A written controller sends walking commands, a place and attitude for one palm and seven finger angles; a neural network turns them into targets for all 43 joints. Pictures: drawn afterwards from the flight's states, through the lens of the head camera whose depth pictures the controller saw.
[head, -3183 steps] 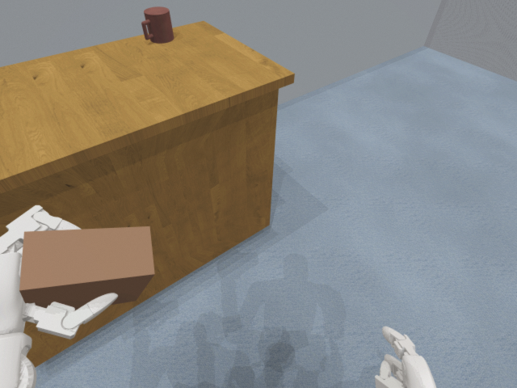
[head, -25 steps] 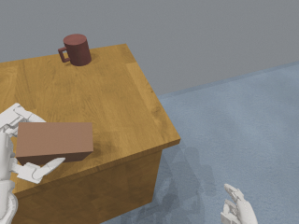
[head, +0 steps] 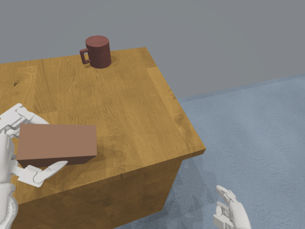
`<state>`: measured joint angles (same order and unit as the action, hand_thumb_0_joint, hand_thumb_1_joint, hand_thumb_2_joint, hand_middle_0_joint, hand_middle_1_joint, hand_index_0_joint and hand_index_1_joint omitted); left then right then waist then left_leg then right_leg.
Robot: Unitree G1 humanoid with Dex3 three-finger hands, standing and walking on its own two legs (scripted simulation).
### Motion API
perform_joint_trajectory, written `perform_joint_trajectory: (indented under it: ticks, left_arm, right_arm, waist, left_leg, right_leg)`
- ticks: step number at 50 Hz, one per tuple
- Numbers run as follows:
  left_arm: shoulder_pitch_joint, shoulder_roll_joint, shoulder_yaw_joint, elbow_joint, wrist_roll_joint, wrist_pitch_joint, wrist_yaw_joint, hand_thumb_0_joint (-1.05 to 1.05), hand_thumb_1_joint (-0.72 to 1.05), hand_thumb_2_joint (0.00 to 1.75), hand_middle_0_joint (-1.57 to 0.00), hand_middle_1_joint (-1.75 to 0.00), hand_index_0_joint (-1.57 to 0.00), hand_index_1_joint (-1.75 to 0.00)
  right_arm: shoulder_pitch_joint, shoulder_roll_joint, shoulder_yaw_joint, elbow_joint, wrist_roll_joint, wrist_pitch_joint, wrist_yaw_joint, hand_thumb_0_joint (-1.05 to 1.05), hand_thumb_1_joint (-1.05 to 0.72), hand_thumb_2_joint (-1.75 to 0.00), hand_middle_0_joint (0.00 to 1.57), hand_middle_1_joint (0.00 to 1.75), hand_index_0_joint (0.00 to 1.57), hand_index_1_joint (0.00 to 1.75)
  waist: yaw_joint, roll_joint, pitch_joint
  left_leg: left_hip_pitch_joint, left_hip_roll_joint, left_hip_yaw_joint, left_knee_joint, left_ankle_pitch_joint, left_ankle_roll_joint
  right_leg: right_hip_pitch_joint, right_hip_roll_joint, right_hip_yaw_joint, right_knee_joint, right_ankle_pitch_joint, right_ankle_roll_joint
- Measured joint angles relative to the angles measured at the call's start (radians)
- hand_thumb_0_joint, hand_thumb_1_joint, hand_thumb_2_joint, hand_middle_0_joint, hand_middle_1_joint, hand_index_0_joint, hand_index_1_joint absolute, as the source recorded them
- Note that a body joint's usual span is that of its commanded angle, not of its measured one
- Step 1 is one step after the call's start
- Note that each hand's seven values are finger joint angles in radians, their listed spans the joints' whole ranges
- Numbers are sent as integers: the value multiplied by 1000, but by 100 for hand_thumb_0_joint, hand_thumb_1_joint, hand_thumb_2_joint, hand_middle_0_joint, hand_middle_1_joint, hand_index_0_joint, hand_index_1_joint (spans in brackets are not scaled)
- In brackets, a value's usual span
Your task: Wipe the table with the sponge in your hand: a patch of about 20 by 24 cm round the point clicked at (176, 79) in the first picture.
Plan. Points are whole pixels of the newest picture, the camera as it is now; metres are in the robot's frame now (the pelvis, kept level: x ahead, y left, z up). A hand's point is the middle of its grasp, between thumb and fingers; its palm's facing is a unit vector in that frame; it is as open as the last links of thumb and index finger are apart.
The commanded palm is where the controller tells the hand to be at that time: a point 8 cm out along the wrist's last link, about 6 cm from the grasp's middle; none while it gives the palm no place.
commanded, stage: look again from close up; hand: left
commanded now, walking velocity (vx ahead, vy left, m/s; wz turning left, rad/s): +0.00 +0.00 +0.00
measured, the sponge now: (69, 147) +0.24 +0.20 +0.14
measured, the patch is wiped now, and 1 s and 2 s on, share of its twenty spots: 0.00 0.00 0.00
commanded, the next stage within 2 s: turn the palm down, sponge in hand in 0.34 s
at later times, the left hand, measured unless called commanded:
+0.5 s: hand (26, 141) +0.22 +0.26 +0.18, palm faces +0.42 -0.78 -0.47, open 9.9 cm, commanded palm +0.15 +0.28 +0.18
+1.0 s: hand (23, 151) +0.20 +0.26 +0.18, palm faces +0.42 -0.56 -0.71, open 9.9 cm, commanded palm +0.15 +0.26 +0.22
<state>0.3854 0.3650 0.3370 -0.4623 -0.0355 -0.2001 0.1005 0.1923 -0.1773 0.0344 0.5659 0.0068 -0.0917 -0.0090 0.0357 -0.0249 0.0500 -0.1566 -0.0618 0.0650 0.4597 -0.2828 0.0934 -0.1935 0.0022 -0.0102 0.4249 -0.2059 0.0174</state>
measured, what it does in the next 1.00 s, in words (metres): shifts its weight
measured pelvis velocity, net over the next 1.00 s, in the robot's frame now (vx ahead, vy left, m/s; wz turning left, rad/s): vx -0.03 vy -0.07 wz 0.08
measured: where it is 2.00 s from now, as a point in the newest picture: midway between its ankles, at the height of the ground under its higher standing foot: outside the picture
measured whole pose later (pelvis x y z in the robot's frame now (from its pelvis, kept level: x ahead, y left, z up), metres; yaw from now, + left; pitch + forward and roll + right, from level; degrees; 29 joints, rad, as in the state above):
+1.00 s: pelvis -0.03 -0.07 -0.01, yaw +4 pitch -2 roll +0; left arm 0.08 0.61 0.36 -0.20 0.15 0.15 -0.03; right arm 0.12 -0.29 0.03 0.61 0.04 0.00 -0.09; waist 0.09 0.07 0.01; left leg -0.29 -0.01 -0.03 0.62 -0.30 0.00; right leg -0.29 0.07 -0.07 0.58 -0.27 -0.07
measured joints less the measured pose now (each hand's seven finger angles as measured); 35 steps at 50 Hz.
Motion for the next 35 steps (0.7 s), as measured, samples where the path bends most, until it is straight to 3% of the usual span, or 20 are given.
perform_joint_trajectory:
  ticks: [22,23,24,26,29,32,35]
  left_arm:
    - [22,-17,7,21,3,-18,14,-1,-50,106,-76,-137,-76,-139]
    - [-14,22,-4,28,13,-18,10,-1,-50,106,-76,-137,-76,-139]
    - [-89,82,-2,57,46,-17,-11,-1,-50,106,-76,-137,-76,-139]
    - [-234,154,15,140,42,38,-49,-1,-50,106,-77,-137,-77,-138]
    - [-321,140,72,193,-8,188,-87,-1,-50,106,-77,-137,-77,-138]
    - [-269,112,57,155,37,286,-105,-1,-50,106,-76,-137,-76,-139]
    - [-160,114,12,81,67,280,-108,-1,-50,106,-76,-137,-76,-139]
  right_arm:
    - [25,-26,-28,16,5,-1,-17,1,-90,-90,21,30,20,30]
    - [47,-37,-4,-15,20,5,-42,1,-90,-90,21,30,20,30]
    - [66,-39,6,-29,9,-1,-51,1,-90,-90,20,30,20,30]
    - [67,-40,10,-4,-12,1,-23,1,-90,-90,20,30,20,30]
    - [14,-55,20,47,-11,30,14,1,-90,-90,21,30,20,30]
    - [-26,-71,19,41,-8,60,31,1,-90,-90,21,30,20,30]
    - [-58,-73,18,15,-9,82,23,1,-90,-90,21,30,20,30]
  waist:
    - [-8,17,-1]
    - [-5,19,1]
    - [7,11,4]
    - [27,-6,-5]
    - [34,8,-22]
    - [19,39,-41]
    - [7,52,-47]
  left_leg:
    - [-7,3,-3,-3,17,-1]
    - [-24,4,-15,15,14,0]
    - [-38,-4,-28,31,11,-3]
    - [-54,-24,-41,42,14,-16]
    - [-53,-24,-29,39,20,-21]
    - [-69,-15,-25,54,16,-20]
    - [-88,-4,-23,76,9,-28]
  right_leg:
    - [1,2,-4,-18,24,-2]
    - [-12,9,-3,5,-1,9]
    - [-25,13,5,42,-11,-4]
    - [-47,0,0,86,-34,-27]
    - [-62,-1,13,110,-48,-24]
    - [-76,8,15,118,-44,-28]
    - [-94,20,15,134,-45,-40]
